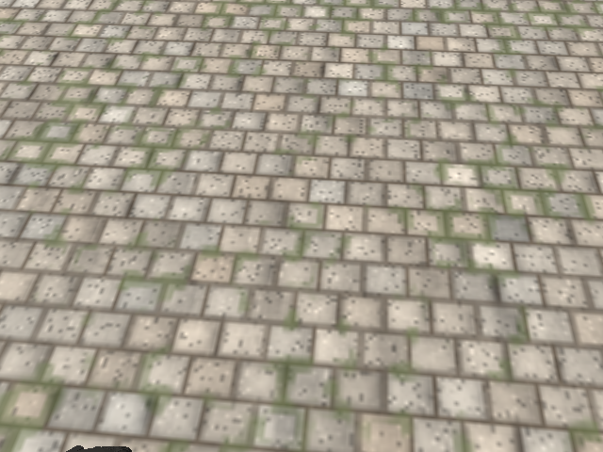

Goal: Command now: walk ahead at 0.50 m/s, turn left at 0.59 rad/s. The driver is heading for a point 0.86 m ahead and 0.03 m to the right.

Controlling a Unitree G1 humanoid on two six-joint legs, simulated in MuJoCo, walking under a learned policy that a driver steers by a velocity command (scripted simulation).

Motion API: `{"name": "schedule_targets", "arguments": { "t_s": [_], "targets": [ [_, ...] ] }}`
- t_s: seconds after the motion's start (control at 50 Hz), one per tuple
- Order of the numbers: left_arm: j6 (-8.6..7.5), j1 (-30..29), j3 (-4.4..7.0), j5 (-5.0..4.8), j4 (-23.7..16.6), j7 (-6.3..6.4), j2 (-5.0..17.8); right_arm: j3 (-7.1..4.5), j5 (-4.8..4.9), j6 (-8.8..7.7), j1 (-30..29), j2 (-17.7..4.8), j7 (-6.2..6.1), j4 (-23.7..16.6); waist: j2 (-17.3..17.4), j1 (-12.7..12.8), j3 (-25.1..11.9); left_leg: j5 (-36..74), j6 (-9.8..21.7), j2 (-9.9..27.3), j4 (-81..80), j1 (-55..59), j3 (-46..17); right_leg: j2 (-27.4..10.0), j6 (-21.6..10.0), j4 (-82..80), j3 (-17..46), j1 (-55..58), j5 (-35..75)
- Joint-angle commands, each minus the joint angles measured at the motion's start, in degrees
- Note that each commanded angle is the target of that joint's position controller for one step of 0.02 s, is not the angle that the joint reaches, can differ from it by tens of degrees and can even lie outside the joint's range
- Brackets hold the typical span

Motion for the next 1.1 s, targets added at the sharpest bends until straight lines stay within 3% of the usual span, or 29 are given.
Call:
{"name": "schedule_targets", "arguments": {
  "t_s": [0.02,0.08,0.14,0.28,0.34,0.38,0.4,0.42,0.44,0.46,0.48,0.5,0.52,0.54,0.56,0.6,0.64,0.72,0.82,0.88,0.92,0.96,0.98,1.0,1.02,1.04,1.06,1.08,1.1],
  "targets": [
    [0.62,7.92,2.30,0.15,-0.90,0.58,6.88,-1.75,-0.82,-0.87,-4.91,-7.49,-0.01,-6.73,-6.82,5.95,-1.61,6.36,-1.22,7.12,10.81,-26.72,0.96,-19.07,-8.93,-16.31,24.41,24.12,-10.35],
    [0.25,6.77,1.94,0.17,0.33,0.85,5.60,-1.51,-0.03,-0.14,-4.39,-4.16,0.79,-7.11,-9.27,3.86,0.20,9.84,-1.39,9.67,6.47,-22.17,2.70,-15.85,-8.50,-20.02,13.60,17.76,-0.89],
    [-0.14,7.40,2.73,-0.02,1.99,0.85,7.76,-0.97,-0.45,0.39,-7.10,-2.43,0.92,-8.54,-7.22,3.84,1.35,13.30,-2.36,10.59,0.87,-24.57,3.19,-17.04,-10.16,-22.40,8.30,17.72,5.22],
    [1.01,9.36,3.31,-0.53,4.94,1.17,10.59,-0.06,-0.39,-0.56,-16.89,-0.64,2.95,-10.67,-5.37,7.02,3.44,28.48,-1.43,9.74,-18.59,-21.70,8.02,-16.02,-7.93,-22.52,-4.44,21.52,12.69],
    [1.83,12.37,3.55,-1.55,6.97,0.77,11.66,0.16,-0.23,-0.78,-20.39,-0.31,3.70,-12.35,-5.07,7.49,4.99,24.80,0.64,8.39,-23.99,-19.82,9.36,-17.81,-7.65,-21.64,-5.41,24.92,16.01],
    [2.48,13.21,3.73,-2.35,8.29,0.58,12.90,-0.37,-0.71,-0.97,-19.90,-1.44,3.77,-12.83,-5.88,5.41,4.29,18.65,2.87,5.86,-26.93,-15.17,10.89,-18.91,-7.59,-17.72,-5.41,27.08,29.55],
    [2.83,12.91,3.83,-2.69,8.79,0.65,13.81,-1.19,-1.10,-1.01,-16.52,-3.06,3.62,-12.14,-6.81,2.59,1.81,16.81,4.12,4.08,-28.69,-9.35,12.11,-18.65,-7.08,-12.52,-5.90,27.69,39.42],
    [3.19,12.14,3.45,-2.89,9.23,0.77,13.62,-2.52,-1.25,-1.04,-8.29,-5.29,3.29,-9.68,-6.25,-2.55,-2.86,20.64,5.81,2.31,-32.55,2.68,13.50,-16.86,-5.84,-3.08,-7.72,25.23,44.87],
    [2.91,12.47,2.39,-2.31,9.14,0.87,11.51,-4.01,-1.50,-0.79,0.84,-8.58,2.38,-6.95,-5.08,-6.77,-8.54,24.01,7.47,5.28,-31.08,19.54,9.79,-14.31,-3.86,9.58,-8.12,14.81,36.66],
    [2.02,16.89,-0.17,-0.53,6.68,0.13,4.07,-4.98,-2.62,-0.77,6.00,-15.18,1.38,-6.12,8.99,-4.47,-17.83,20.46,15.64,23.35,-31.80,41.97,-16.79,-5.35,0.22,33.45,-7.45,-8.70,-3.63],
    [0.77,16.16,0.23,-1.79,7.97,-0.09,6.66,-4.04,-2.42,-1.13,6.73,-12.17,1.39,-7.02,8.38,-5.94,-26.04,17.89,19.20,29.52,-40.21,41.47,-32.91,-1.10,0.49,43.68,4.73,-13.32,-24.63],
    [0.54,10.73,1.84,-3.79,6.19,-0.29,11.10,-2.87,-2.31,-1.61,3.51,-9.06,1.74,-6.17,4.94,-5.85,-16.40,18.26,15.80,27.01,-41.45,34.19,-22.60,-4.08,0.16,45.76,6.46,-18.04,-21.49],
    [0.52,7.98,1.65,-3.79,5.22,-0.20,10.10,-2.31,-1.86,-1.99,0.28,-7.20,1.82,-5.38,4.53,-3.69,-9.18,20.41,13.49,24.11,-42.62,26.05,-13.59,-6.89,-0.05,42.62,4.72,-18.66,-16.72],
    [0.86,7.27,1.70,-2.63,5.62,0.12,9.13,-1.72,-1.74,-2.38,-3.15,-5.00,2.00,-4.89,2.96,-1.52,-5.28,22.02,11.75,21.38,-44.55,19.26,-8.05,-8.76,0.31,39.08,4.19,-17.00,-12.59],
    [1.75,8.96,2.00,-2.16,6.42,0.31,8.68,-1.28,-1.93,-3.00,-5.69,-3.24,2.12,-4.88,4.32,0.64,-3.33,23.76,10.65,19.46,-47.02,14.01,-3.56,-10.20,0.71,36.87,4.68,-13.35,-8.88],
    [3.47,12.25,1.71,-2.29,7.90,0.44,5.99,-1.42,-2.37,-4.34,-7.74,-2.47,2.08,-3.99,3.99,2.88,-2.48,25.93,10.79,18.82,-51.10,8.90,0.95,-10.43,1.71,36.24,4.58,-9.19,-4.71],
    [4.38,10.95,1.70,-2.25,7.44,0.72,4.84,-1.71,-2.79,-5.18,-8.18,-2.86,1.75,-2.60,2.54,3.50,-0.09,29.14,10.66,18.64,-53.20,7.42,5.49,-10.35,2.49,33.81,5.48,-11.39,-1.38],
    [4.09,5.37,1.43,-1.74,5.51,0.14,3.61,-2.08,-2.98,-5.23,-6.92,-3.86,0.71,-0.31,1.46,2.21,2.43,30.87,9.10,17.39,-54.41,10.03,12.86,-9.45,2.68,20.80,5.51,-14.84,10.17],
    [3.85,-3.54,0.48,-1.42,1.82,-1.72,2.37,-2.99,-1.84,-4.12,-3.33,-6.37,-0.03,2.48,-0.39,-1.21,5.74,32.16,8.19,19.75,-54.25,16.26,17.57,-8.49,0.56,8.40,0.88,-15.84,13.48],
    [3.95,-5.78,0.70,-1.41,-0.54,-2.73,3.22,-3.54,-0.88,-2.71,-2.47,-7.58,-0.23,3.77,0.26,-1.07,5.80,40.08,6.97,21.37,-49.86,22.50,19.20,-7.23,-1.80,5.40,-1.64,-16.56,7.19],
    [4.26,-3.17,1.63,-1.46,-1.11,-3.00,4.93,-3.99,-0.57,-1.79,-3.55,-9.32,-0.62,3.64,2.20,1.32,2.34,59.36,5.59,21.17,-42.23,24.32,20.72,-3.56,-4.07,5.50,-5.32,-10.17,1.29],
    [4.59,10.06,4.30,-1.81,1.56,-2.38,9.35,-3.85,-0.05,-0.92,-5.37,-9.79,-0.91,3.17,1.83,9.13,-5.29,67.31,2.83,18.26,-22.83,19.52,22.92,1.64,-7.61,2.10,-7.33,8.74,1.34],
    [5.21,18.72,6.35,-1.93,3.44,-1.16,14.32,-2.94,-1.03,-1.40,-4.34,-7.86,-1.09,2.39,-3.98,12.42,-10.43,50.47,-0.09,15.44,-5.60,6.41,22.95,-2.94,-10.77,-0.02,2.90,25.71,2.40],
    [4.74,16.88,7.06,-2.34,2.87,-0.82,19.97,-0.22,-3.06,-2.97,1.61,1.03,-0.12,-0.48,-18.68,4.73,-14.91,-4.34,-3.99,2.79,14.52,-19.57,16.68,-17.46,-22.25,-5.90,36.28,43.52,-7.76],
    [3.77,18.05,5.58,-1.77,1.10,-1.19,15.14,-0.53,-0.95,-5.27,-4.52,-3.26,0.66,-0.86,-10.89,9.14,-20.94,-6.86,-2.66,2.16,19.78,-25.79,3.59,-20.51,-23.39,-14.33,47.75,46.70,-13.81],
    [2.98,16.04,4.73,-1.29,1.32,-1.27,12.04,-1.22,1.10,-6.49,-10.03,-5.94,1.11,-2.56,-8.18,9.74,-12.92,-1.41,-1.01,4.97,18.33,-30.04,3.13,-19.36,-20.32,-15.66,39.87,41.65,-10.18],
    [2.58,12.59,4.27,-1.58,0.90,-1.20,10.51,-0.97,0.42,-7.15,-10.96,-5.47,0.79,-2.65,-3.58,7.22,-8.05,3.62,-0.20,7.61,13.29,-28.38,3.36,-16.91,-18.26,-15.26,33.05,33.57,-4.78],
    [2.57,8.80,3.67,-1.58,0.16,-1.01,8.47,-1.33,-1.25,-7.21,-11.06,-5.77,0.38,-2.01,-2.16,4.88,-4.76,6.37,-0.55,9.31,8.17,-24.78,3.61,-14.71,-16.88,-15.55,27.47,25.92,1.87],
    [2.48,6.80,3.13,-0.77,-0.94,-0.66,7.24,-1.71,-1.86,-6.66,-9.96,-6.18,0.37,-1.75,-3.50,2.95,-4.05,8.43,-0.94,10.39,5.75,-20.53,3.12,-13.24,-16.53,-16.60,24.40,20.93,7.06]
  ]
}}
